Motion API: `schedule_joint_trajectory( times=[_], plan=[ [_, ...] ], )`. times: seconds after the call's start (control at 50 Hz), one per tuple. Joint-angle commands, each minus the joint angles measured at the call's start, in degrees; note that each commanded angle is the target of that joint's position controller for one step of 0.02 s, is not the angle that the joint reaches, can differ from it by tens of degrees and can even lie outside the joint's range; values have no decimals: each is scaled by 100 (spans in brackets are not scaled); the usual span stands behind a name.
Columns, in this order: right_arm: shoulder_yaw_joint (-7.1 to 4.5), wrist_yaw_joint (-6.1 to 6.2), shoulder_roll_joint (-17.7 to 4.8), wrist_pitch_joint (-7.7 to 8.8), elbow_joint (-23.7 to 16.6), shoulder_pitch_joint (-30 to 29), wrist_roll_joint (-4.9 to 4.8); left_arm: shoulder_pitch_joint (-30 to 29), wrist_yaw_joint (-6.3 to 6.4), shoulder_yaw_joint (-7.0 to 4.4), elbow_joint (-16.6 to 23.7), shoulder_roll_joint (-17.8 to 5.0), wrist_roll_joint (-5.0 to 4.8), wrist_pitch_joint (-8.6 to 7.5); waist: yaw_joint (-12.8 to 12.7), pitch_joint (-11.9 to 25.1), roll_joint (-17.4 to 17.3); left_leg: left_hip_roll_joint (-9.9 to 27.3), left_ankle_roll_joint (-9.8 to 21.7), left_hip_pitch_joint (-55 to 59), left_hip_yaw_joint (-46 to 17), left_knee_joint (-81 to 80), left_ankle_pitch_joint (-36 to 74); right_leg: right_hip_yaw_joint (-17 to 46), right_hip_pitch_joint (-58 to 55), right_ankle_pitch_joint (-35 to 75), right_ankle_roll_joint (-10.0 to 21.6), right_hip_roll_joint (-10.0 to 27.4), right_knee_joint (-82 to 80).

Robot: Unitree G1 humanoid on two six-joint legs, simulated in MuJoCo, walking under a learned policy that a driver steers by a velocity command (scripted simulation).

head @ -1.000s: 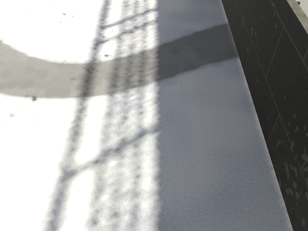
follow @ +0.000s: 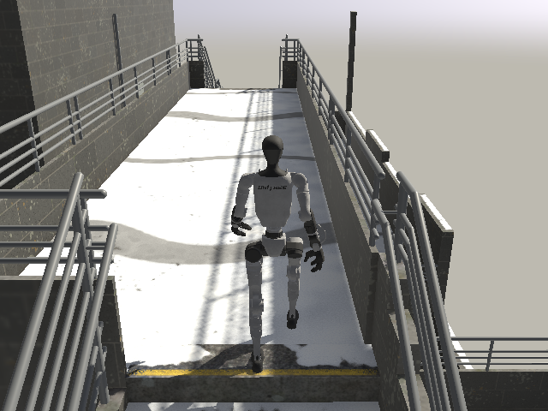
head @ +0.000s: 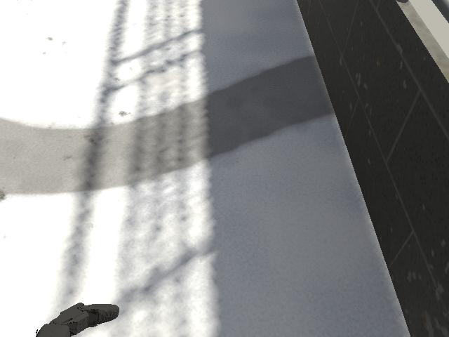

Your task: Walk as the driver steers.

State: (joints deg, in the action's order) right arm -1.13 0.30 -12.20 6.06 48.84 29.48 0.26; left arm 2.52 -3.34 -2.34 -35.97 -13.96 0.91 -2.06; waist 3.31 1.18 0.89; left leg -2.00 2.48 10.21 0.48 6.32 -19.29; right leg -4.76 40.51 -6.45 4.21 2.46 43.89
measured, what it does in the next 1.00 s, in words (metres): walks ahead: right foot, then left foot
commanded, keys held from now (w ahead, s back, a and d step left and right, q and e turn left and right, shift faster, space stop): w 0.98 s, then w+q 0.02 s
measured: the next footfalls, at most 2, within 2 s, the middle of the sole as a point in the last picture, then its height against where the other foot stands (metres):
right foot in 0.10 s outside the picture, level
left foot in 0.64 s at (193, 317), level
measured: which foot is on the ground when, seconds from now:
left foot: down 0.00-0.10, up 0.12-0.62, down 0.64-1.00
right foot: up 0.00-0.08, down 0.10-0.66, up 0.68-1.00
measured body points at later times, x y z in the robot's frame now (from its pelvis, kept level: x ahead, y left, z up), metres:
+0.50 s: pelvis +0.29 -0.03 +0.01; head +0.32 -0.03 +0.46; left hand +0.27 +0.22 -0.12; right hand +0.49 -0.25 -0.09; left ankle +0.47 +0.10 -0.68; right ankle +0.22 -0.10 -0.73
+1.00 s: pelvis +0.59 +0.01 +0.01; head +0.61 +0.02 +0.46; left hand +0.74 +0.24 -0.10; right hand +0.55 -0.25 -0.12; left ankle +0.52 +0.08 -0.73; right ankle +0.74 -0.15 -0.67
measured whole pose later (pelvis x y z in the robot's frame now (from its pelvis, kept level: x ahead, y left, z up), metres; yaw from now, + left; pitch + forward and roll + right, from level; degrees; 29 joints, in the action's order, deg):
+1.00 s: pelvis +0.59 +0.01 +0.01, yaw +0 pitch +1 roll +1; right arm -2.4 -0.9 -11.9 4.9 53.3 25.6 0.4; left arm 7.7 -2.1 -1.8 -45.9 -13.7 1.9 -1.6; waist 2.3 -1.2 2.8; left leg -5.1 4.8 0.0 4.6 11.0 -12.1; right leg -0.9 37.7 -2.2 1.3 6.5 45.2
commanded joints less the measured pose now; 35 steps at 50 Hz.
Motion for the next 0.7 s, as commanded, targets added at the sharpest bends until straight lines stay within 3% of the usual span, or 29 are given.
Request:
schedule_joint_trajectory(
  times=[0.02,0.06,0.08,0.1,0.12,0.14,0.16,0.18,0.24,0.28,0.34,0.42,0.54,0.56,0.58,0.6,0.62,0.64,0.66,0.68,0.7],
  plan=[
    [-214,-8,-1038,131,-195,-291,-43,-18,77,-85,314,-331,37,5,-407,-673,-630,1267,595,-1225,-129,98,5410,-388,-1585,386,289,-409,-708],
    [-284,32,-1238,21,-92,-332,10,1013,202,-233,16,-598,64,4,-876,-77,-672,1321,380,-811,-28,1673,6669,-344,-2511,158,440,-650,-1011],
    [-304,55,-1269,-44,-125,-424,19,1928,285,-323,-276,-730,103,-21,-1255,409,-568,1134,252,-1154,90,2937,6260,-239,-3601,218,531,-638,-1342],
    [-251,59,-1025,-69,-260,-328,43,2667,376,-443,-388,-1117,224,-32,-1443,1037,-158,853,235,-2212,106,4684,4342,819,-4881,-857,728,354,-1192],
    [-82,0,-131,-103,-436,405,-78,2455,367,-486,-274,-1574,358,-98,-738,1680,1309,-188,94,-3861,17,6966,-846,3491,-5891,-1074,1409,2043,-1630],
    [-181,-16,-577,-78,-485,39,-12,2146,298,-477,-205,-1427,60,-85,-810,1766,1147,-289,159,-4241,-662,7669,-653,4914,-5289,-1328,1568,2036,-2828],
    [-284,-9,-861,-57,-665,-646,46,1515,357,-369,-162,-1030,-18,-107,-544,756,502,134,143,-4468,-544,7550,98,3725,-4288,-1870,1316,1785,-2920],
    [-270,-43,-885,-5,-711,-861,73,1315,339,-276,-163,-690,-25,-162,-522,387,167,288,162,-4442,-433,7187,406,3085,-3686,-1517,1212,1587,-3075],
    [-185,-177,-518,-216,-670,-736,183,1417,346,-177,-394,-545,-29,-324,-186,144,102,606,98,-3961,-335,6441,400,2090,-2697,-965,1018,1108,-3504],
    [-167,-220,-420,-319,-711,-871,190,1624,322,-164,-536,-523,-37,-416,-151,-81,91,723,35,-4225,-216,5914,486,1776,-2616,-886,1031,981,-3742],
    [-149,-265,-390,-381,-917,-1592,217,1912,262,-152,-720,-517,-45,-460,-286,-493,38,922,-79,-4776,-59,4932,1154,1335,-2679,-532,1010,849,-4015],
    [-125,-270,-336,-363,-1047,-2318,141,2212,263,-166,-909,-583,-123,-455,-489,-506,50,810,-115,-4702,114,3718,2135,893,-3106,404,843,684,-3912],
    [-157,-251,-425,-364,-1258,-3112,164,2617,341,-156,-1227,-678,-29,-374,-745,-590,109,595,94,-4750,331,2941,1789,825,-4275,1539,817,918,-3460],
    [-165,-238,-435,-350,-1264,-3099,168,2606,362,-159,-1277,-718,-14,-358,-709,-590,144,525,160,-4658,367,2823,1506,803,-4456,1893,789,968,-3292],
    [-164,-235,-443,-313,-1314,-3012,157,2621,370,-179,-1348,-792,68,-316,-592,-548,184,448,239,-4406,328,2574,1217,678,-4626,2589,655,1030,-2949],
    [-196,-210,-486,-289,-1209,-2694,172,2576,384,-191,-1382,-840,73,-295,-458,-348,252,227,331,-3884,453,2422,988,602,-4672,3478,567,991,-2503],
    [-253,-164,-569,-246,-986,-1988,212,2507,385,-197,-1411,-887,58,-264,-138,5,236,10,460,-3003,555,2120,985,443,-4562,4023,472,852,-1644],
    [-352,-99,-812,-179,-660,-936,314,2472,387,-160,-1378,-797,27,-257,260,638,65,245,686,-1520,271,2086,1038,255,-3843,3444,365,629,-422],
    [-495,-21,-1390,-140,-568,-80,461,2576,357,-39,-1085,-379,-134,-277,445,1491,-813,1867,1186,207,-1850,1935,196,-71,-2121,1219,142,99,1601],
    [-543,-44,-1528,-205,-525,-113,271,2813,325,-88,-1080,-420,-134,-288,232,1857,-1664,2701,1709,793,-4273,1061,399,320,-717,-2271,45,-805,3023],
    [-484,-60,-1261,-256,-586,-654,130,2326,344,-158,-1045,-670,-8,-252,99,1021,-774,2425,1566,229,-3537,1024,355,830,-165,-1907,95,-398,3346]
  ],
)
